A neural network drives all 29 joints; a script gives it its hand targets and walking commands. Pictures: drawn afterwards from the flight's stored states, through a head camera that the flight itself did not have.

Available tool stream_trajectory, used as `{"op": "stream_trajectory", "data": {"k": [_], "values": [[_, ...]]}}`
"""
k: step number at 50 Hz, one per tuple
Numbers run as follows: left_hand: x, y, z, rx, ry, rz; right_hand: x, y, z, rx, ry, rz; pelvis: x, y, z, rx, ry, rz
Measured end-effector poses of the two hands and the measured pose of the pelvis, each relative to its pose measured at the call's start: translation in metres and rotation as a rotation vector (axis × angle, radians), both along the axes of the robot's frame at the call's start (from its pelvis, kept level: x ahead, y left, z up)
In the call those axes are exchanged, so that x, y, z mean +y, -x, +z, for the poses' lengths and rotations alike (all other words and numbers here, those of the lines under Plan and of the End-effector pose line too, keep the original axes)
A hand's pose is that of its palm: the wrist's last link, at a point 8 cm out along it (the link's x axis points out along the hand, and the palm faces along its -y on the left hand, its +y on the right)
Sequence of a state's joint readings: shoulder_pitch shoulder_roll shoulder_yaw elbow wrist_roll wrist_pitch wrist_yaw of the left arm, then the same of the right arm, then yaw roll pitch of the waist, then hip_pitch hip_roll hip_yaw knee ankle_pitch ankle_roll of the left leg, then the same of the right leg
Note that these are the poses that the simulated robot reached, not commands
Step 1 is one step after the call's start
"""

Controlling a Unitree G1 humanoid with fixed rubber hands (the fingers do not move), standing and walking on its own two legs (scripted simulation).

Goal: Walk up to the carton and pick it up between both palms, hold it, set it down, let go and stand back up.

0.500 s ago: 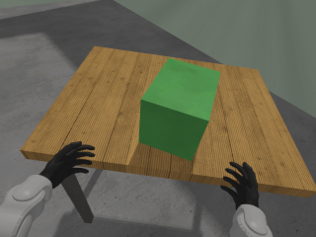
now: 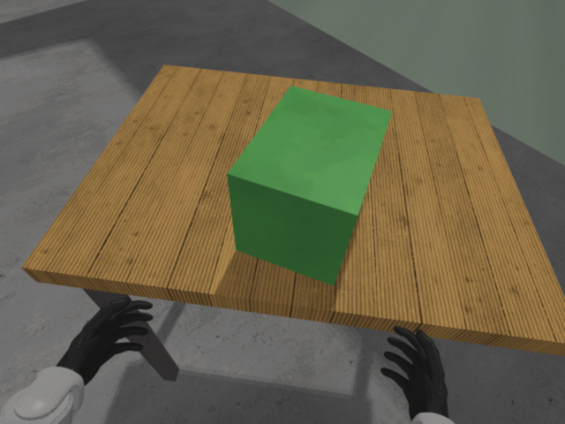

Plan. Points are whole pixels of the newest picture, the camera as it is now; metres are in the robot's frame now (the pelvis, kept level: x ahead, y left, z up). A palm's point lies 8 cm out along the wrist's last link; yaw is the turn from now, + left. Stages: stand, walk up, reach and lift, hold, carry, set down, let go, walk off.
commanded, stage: set down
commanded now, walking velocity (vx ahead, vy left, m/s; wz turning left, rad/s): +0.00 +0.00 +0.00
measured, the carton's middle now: (311, 182) +0.46 +0.01 +0.09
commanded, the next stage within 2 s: let go in 1.00 s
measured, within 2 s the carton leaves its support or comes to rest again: neither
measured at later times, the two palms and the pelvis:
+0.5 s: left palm (126, 403) +0.15 +0.22 -0.03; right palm out of the picture +0.14 -0.22 -0.05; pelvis -0.02 -0.03 +0.00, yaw +0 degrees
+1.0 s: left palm out of the picture +0.13 +0.18 -0.08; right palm out of the picture +0.13 -0.27 -0.08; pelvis -0.03 -0.05 +0.00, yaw +1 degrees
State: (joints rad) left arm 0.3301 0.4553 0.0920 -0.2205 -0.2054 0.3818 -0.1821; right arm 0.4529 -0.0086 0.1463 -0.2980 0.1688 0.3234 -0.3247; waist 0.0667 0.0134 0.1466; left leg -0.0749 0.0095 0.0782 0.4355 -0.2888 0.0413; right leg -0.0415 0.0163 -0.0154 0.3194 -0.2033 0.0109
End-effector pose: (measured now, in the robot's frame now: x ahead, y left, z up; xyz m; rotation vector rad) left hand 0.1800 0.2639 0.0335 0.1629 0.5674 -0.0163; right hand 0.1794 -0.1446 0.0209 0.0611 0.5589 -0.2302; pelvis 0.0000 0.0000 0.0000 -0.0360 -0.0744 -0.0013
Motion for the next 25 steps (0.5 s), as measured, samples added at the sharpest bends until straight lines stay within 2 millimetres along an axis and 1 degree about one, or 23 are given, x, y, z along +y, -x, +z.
{"op": "stream_trajectory", "data": {"k": [4, 8, 14, 19, 25], "values": [[-0.005, 0.009, -0.01, 0.038, -0.004, 0.008, -0.014, 0.005, -0.014, 0.011, 0.027, -0.002, -0.003, 0.0, 0.0, 0.002, -0.003, 0.004], [-0.012, 0.017, -0.023, 0.077, -0.002, 0.02, -0.027, 0.015, -0.028, 0.048, 0.046, 0.007, -0.008, 0.002, 0.001, 0.009, -0.006, 0.007], [-0.019, 0.021, -0.038, 0.092, -0.011, 0.038, -0.042, 0.028, -0.042, 0.071, 0.059, 0.027, -0.017, 0.007, 0.001, 0.022, -0.012, 0.009], [-0.028, 0.024, -0.049, 0.115, -0.025, 0.049, -0.053, 0.034, -0.053, 0.072, 0.061, 0.052, -0.023, 0.011, 0.001, 0.023, -0.016, 0.007], [-0.041, 0.03, -0.065, 0.163, -0.03, 0.068, -0.071, 0.037, -0.066, 0.085, 0.081, 0.078, -0.029, 0.017, 0.001, 0.023, -0.022, 0.007]]}}
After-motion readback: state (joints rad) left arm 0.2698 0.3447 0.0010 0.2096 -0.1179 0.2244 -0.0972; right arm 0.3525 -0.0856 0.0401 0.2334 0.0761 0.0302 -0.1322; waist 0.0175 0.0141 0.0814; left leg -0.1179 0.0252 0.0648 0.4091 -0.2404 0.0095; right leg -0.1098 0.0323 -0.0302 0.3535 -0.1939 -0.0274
